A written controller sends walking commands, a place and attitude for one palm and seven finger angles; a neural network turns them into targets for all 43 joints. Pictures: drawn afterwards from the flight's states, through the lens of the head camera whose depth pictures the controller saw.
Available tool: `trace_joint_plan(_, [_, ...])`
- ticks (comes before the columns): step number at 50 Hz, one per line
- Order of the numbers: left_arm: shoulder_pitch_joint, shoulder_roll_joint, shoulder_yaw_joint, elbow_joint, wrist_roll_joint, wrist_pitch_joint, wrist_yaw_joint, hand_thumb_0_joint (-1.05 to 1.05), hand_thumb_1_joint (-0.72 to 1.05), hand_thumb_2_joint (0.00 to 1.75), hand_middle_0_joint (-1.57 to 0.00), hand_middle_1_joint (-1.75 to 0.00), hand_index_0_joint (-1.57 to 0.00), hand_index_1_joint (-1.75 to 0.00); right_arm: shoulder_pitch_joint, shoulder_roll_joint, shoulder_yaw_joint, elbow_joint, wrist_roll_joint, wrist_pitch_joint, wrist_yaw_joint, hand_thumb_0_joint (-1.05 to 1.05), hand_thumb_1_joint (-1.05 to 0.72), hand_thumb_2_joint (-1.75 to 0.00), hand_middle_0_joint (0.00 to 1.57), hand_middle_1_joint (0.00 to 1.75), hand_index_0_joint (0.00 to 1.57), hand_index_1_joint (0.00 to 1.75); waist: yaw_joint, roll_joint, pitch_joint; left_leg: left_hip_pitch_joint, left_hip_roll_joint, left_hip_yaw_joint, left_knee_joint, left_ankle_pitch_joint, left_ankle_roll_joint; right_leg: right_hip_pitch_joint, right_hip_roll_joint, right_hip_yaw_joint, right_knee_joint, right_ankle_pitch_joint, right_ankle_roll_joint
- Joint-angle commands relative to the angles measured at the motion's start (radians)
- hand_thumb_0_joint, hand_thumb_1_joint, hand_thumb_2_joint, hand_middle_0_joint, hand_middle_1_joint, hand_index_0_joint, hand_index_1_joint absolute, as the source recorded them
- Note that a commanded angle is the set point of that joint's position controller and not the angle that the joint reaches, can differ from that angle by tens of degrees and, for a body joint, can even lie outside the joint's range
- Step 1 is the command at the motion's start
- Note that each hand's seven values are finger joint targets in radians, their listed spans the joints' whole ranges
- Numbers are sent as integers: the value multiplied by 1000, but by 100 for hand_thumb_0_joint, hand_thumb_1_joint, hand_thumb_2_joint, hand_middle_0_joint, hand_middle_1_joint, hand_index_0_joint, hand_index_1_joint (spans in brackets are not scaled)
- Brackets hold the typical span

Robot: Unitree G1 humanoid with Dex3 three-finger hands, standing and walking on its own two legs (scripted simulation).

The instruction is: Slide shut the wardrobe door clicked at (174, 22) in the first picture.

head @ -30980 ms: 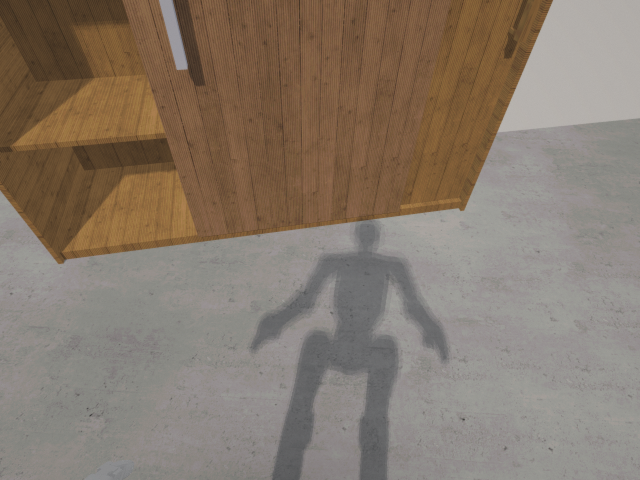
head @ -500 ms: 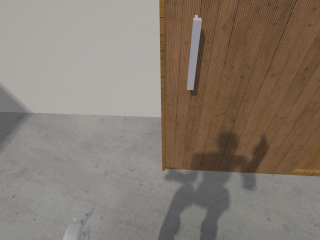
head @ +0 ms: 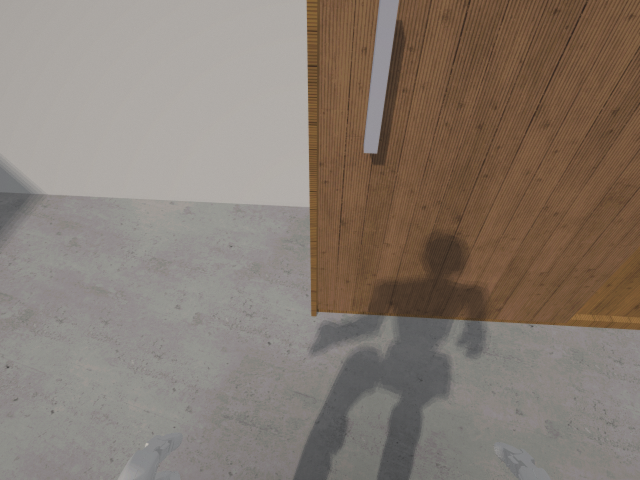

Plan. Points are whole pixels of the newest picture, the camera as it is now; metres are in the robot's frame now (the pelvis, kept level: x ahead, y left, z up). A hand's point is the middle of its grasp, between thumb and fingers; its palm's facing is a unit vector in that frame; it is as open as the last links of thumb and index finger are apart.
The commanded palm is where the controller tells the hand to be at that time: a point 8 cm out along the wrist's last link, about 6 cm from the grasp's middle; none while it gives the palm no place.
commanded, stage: let the arm hang, fingers relaxed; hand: right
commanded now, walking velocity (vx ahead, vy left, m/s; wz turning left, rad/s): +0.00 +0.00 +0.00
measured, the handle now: (377, 77) +0.75 -0.03 +0.15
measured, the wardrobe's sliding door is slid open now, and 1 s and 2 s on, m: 0.00 0.00 0.00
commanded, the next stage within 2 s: look to check the result in 0.88 s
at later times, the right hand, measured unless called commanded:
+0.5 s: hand out of the picture -0.01 -0.19 -0.16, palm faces -0.02 +0.97 -0.24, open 7.4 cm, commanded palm none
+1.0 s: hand out of the picture +0.06 -0.19 -0.16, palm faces -0.03 +0.98 -0.21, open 7.4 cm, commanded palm none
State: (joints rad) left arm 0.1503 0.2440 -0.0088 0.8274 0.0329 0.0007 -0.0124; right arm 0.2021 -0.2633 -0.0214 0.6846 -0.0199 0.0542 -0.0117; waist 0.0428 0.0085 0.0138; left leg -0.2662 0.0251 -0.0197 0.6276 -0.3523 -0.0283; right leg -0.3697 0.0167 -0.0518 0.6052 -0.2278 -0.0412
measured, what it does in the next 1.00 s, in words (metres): stands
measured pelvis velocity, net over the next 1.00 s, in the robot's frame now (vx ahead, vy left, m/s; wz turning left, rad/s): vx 0.04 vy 0.00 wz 0.01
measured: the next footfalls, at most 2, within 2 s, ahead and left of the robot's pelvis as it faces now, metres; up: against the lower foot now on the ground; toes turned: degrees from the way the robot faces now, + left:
none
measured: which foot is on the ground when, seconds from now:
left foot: down 0.00-1.00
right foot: down 0.00-1.00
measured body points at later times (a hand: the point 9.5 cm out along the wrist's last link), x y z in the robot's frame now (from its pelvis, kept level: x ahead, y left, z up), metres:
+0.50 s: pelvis +0.02 +0.00 +0.02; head +0.05 +0.00 +0.47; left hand +0.03 +0.23 -0.14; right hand +0.00 -0.25 -0.14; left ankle -0.01 +0.14 -0.72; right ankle +0.06 -0.09 -0.73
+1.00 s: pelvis +0.04 +0.00 +0.02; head +0.06 -0.01 +0.47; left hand +0.05 +0.23 -0.14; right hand +0.07 -0.24 -0.14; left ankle -0.01 +0.14 -0.72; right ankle +0.06 -0.09 -0.73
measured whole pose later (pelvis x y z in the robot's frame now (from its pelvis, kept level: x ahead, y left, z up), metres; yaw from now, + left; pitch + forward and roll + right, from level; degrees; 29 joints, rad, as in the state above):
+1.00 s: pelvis +0.04 +0.00 +0.02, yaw +1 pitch +0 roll +0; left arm 0.19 0.17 0.01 1.15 0.02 0.02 0.02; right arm 0.20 -0.19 0.01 1.13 -0.01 0.00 -0.04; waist 0.02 0.01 0.06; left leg -0.10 0.02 -0.02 0.37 -0.27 -0.03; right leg -0.22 0.02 -0.06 0.40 -0.18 -0.04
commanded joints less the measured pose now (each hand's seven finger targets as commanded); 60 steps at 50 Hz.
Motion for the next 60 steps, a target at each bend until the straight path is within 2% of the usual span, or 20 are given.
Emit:
trace_joint_plan(1, [-8, 135, 43, -2, -8, 13, 7, 0, 90, 90, -20, -30, -20, -30, -4, -145, -2, 99, -3, -56, -9, 0, -90, -90, 20, 30, 20, 30, -18, 10, -14, -19, 73, -104, -251, 92, 61, 125, -96, 124, -190, 44, 18])
trace_joint_plan(3, [-3, 122, 38, 50, -9, 15, 12, 0, 90, 90, -20, -30, -20, -30, 13, -123, 4, 183, 1, -58, -9, 0, -90, -90, 20, 30, 20, 30, -21, -105, -24, -4, 64, -93, -269, 66, 59, 149, -107, 127, -229, 2, 18])
trace_joint_plan(5, [16, 100, 43, 86, -6, 14, 20, 0, 90, 90, -20, -30, -20, -30, 56, -89, -8, 247, 0, -61, -13, 0, -90, -90, 20, 30, 20, 30, -31, -164, -65, 50, 56, -76, -274, 110, 64, 162, -115, 133, -246, -5, 12])
trace_joint_plan(7, [28, 93, 44, 117, -11, 15, 25, 0, 90, 90, -20, -30, -20, -30, 69, -85, -2, 298, 2, -62, -13, 0, -90, -90, 20, 30, 20, 30, -30, -141, -77, 60, 59, -68, -288, 137, 63, 188, -119, 132, -243, 18, 11])
trace_joint_plan(10, [51, 86, 44, 165, -14, 19, 31, 0, 90, 90, -20, -30, -20, -30, 78, -68, 9, 358, 2, -60, -15, 0, -90, -90, 20, 30, 20, 30, -26, -94, -40, 43, 58, -58, -309, 123, 60, 194, -125, 141, -266, 3, 10])
trace_joint_plan(12, [69, 83, 46, 191, -16, 18, 33, 0, 90, 90, -20, -30, -20, -30, 86, -61, 14, 388, 2, -60, -18, 0, -90, -90, 20, 30, 20, 30, -25, -30, -33, 46, 62, -52, -314, 146, 56, 209, -130, 137, -264, 43, 9])
trace_joint_plan(16, [85, 77, 46, 231, -19, 20, 35, 0, 90, 90, -20, -30, -20, -30, 105, -54, 20, 432, 2, -60, -23, 0, -90, -90, 20, 30, 20, 30, -27, 5, -8, 39, 65, -55, -323, 145, 54, 216, -129, 130, -266, 62, 8])
trace_joint_plan(20, [86, 63, 41, 259, -17, 18, 35, 0, 90, 90, -20, -30, -20, -30, 106, -46, 22, 452, 3, -58, -27, 0, -90, -90, 20, 30, 20, 30, -30, 7, 18, 39, 70, -50, -324, 134, 51, 207, -126, 125, -280, 60, 10])
trace_joint_plan(25, [85, 49, 39, 278, -14, 13, 34, 0, 90, 90, -20, -30, -20, -30, 103, -38, 18, 454, 1, -59, -30, 0, -90, -90, 20, 30, 20, 30, -34, -1, 12, 54, 73, -48, -311, 163, 48, 210, -124, 119, -279, 103, 10])
trace_joint_plan(27, [86, 45, 38, 284, -15, 12, 34, 0, 90, 90, -20, -30, -20, -30, 92, -39, 16, 452, 1, -61, -32, 0, -90, -90, 20, 30, 20, 30, -33, 23, 12, 62, 77, -46, -312, 179, 46, 213, -124, 116, -273, 133, 11])
trace_joint_plan(30, [81, 40, 36, 288, -13, 12, 34, 0, 90, 90, -20, -30, -20, -30, 77, -36, 13, 445, 1, -58, -32, 0, -90, -90, 20, 30, 20, 30, -35, -23, 43, 56, 73, -45, -313, 153, 46, 193, -122, 121, -291, 103, 13])
trace_joint_plan(33, [81, 37, 38, 288, -12, 9, 33, 0, 90, 90, -20, -30, -20, -30, 70, -34, 11, 439, 0, -63, -33, 0, -90, -90, 20, 30, 20, 30, -35, -7, 30, 67, 76, -47, -312, 188, 44, 207, -120, 112, -278, 145, 15])
trace_joint_plan(37, [77, 36, 39, 287, -13, 8, 33, 0, 90, 90, -20, -30, -20, -30, 60, -38, 8, 431, 0, -63, -33, 0, -90, -90, 20, 30, 20, 30, -35, -33, 32, 76, 77, -48, -317, 198, 44, 207, -120, 110, -276, 154, 16])
trace_joint_plan(41, [83, 46, 40, 284, -14, 6, 34, 0, 90, 90, -20, -30, -20, -30, 58, -42, 6, 426, 1, -65, -32, 0, -90, -90, 20, 30, 20, 30, -34, -3, 7, 90, 74, -46, -316, 212, 43, 227, -125, 110, -273, 174, 15])
trace_joint_plan(44, [79, 45, 39, 287, -13, 4, 36, 0, 90, 90, -20, -30, -20, -30, 55, -40, 8, 423, 3, -65, -32, 0, -90, -90, 20, 30, 20, 30, -33, -21, 5, 92, 78, -48, -313, 243, 43, 243, -125, 104, -268, 208, 15])
trace_joint_plan(48, [79, 46, 40, 290, -14, 5, 37, 0, 90, 90, -20, -30, -20, -30, 58, -39, 9, 426, 2, -65, -33, 0, -90, -90, 20, 30, 20, 30, -33, -3, 12, 91, 77, -47, -316, 251, 41, 249, -126, 102, -266, 219, 14])
trace_joint_plan(50, [82, 47, 39, 290, -15, 5, 38, 0, 90, 90, -20, -30, -20, -30, 63, -39, 9, 430, 3, -64, -32, 0, -90, -90, 20, 30, 20, 30, -31, -20, 2, 98, 77, -48, -317, 248, 42, 256, -126, 103, -267, 221, 13])
trace_joint_plan(51, [84, 49, 40, 287, -16, 4, 39, 0, 90, 90, -20, -30, -20, -30, 75, -41, 7, 430, 2, -66, -33, 0, -90, -90, 20, 30, 20, 30, -34, -4, -15, 103, 78, -48, -318, 264, 42, 270, -127, 102, -256, 242, 11])
trace_joint_plan(54, [79, 46, 40, 292, -16, 6, 39, 0, 90, 90, -20, -30, -20, -30, 70, -37, 10, 433, 3, -65, -34, 0, -90, -90, 20, 30, 20, 30, -31, -11, 12, 92, 78, -50, -322, 257, 41, 263, -126, 99, -262, 228, 13])
trace_joint_plan(60, [80, 46, 37, 294, -17, 3, 42, 0, 90, 90, -20, -30, -20, -30, 82, -36, 10, 441, 3, -64, -34, 0, -90, -90, 20, 30, 20, 30, -31, -20, 6, 102, 79, -46, -320, 262, 40, 270, -128, 98, -262, 245, 10])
